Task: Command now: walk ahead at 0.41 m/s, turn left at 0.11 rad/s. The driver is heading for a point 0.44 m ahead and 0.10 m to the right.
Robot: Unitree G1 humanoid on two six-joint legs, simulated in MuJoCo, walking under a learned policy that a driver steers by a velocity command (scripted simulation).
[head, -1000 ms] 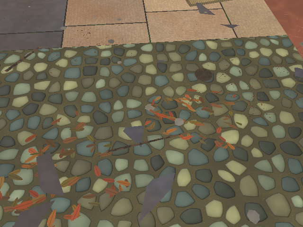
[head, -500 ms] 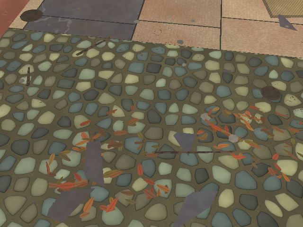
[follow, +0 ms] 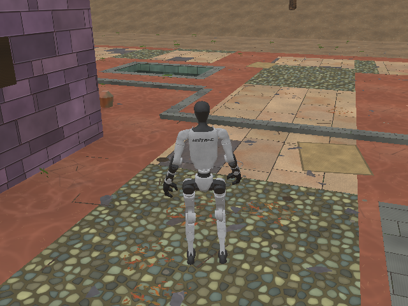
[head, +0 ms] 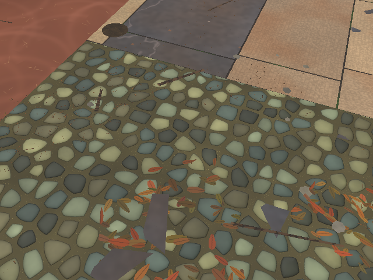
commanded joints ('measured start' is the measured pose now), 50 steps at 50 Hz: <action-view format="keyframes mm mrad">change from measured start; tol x32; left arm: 1 -155 123 25 -129 -11 -51 -9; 50 -101 72 -24 0 38 57 24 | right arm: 1 149 -151 -40 -16 -10 -28 3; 50 -74 -105 -18 18 -23 19 -16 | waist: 1 -99 184 71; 16 -66 126 110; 21 54 -239 -436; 25 -20 -5 -57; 50 -13 100 -55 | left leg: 1 343 315 -461 -311 -189 212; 15 260 272 -117 -329 350 127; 19 215 195 -40 129 816 54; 21 -336 -59 -125 762 -293 -37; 22 -434 -9 -178 858 -292 -33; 42 143 183 -152 -62 643 2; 50 87 116 -119 9 469 23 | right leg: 1 -569 -61 44 264 77 -31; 16 -258 22 -7 -351 454 -36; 19 212 74 -55 -334 411 -113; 21 765 -335 727 -501 204 -332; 30 57 -155 89 -640 972 -246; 43 4 48 -4 -398 145 -13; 50 96 16 8 -429 295 2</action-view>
